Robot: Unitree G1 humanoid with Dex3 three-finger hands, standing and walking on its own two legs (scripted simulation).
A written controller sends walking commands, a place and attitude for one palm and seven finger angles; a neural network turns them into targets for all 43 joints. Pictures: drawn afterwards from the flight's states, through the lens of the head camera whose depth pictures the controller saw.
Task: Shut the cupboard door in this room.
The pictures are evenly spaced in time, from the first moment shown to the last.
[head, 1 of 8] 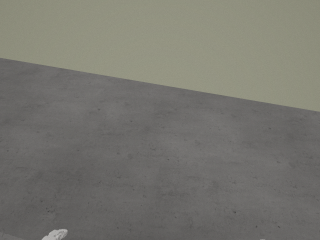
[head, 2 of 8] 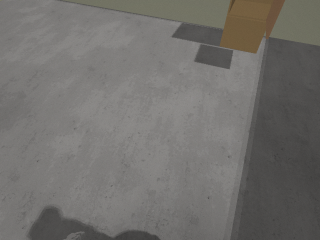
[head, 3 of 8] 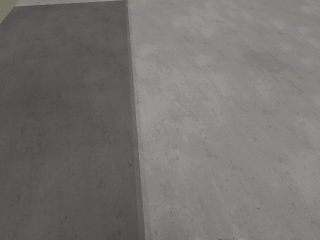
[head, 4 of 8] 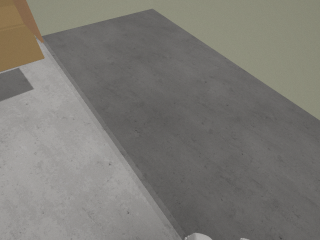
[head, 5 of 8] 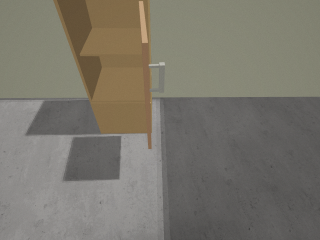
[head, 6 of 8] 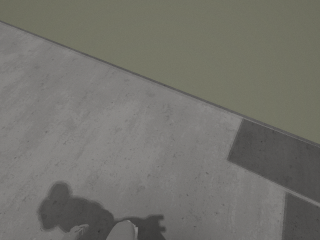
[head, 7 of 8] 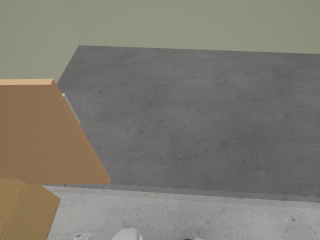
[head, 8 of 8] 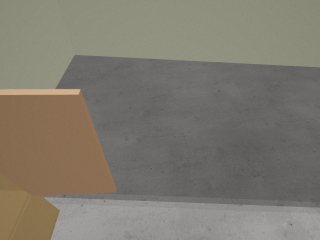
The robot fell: no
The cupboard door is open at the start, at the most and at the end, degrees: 94 94 94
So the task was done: no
